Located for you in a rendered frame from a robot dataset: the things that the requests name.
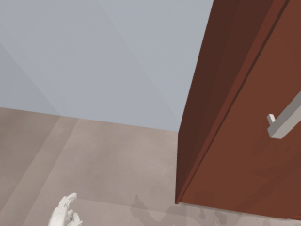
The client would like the robot left hand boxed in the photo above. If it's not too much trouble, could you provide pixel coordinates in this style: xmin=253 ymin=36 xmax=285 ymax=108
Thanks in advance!
xmin=47 ymin=192 xmax=83 ymax=226

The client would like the handle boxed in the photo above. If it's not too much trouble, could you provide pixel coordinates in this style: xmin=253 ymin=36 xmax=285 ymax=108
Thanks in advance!
xmin=267 ymin=91 xmax=301 ymax=139

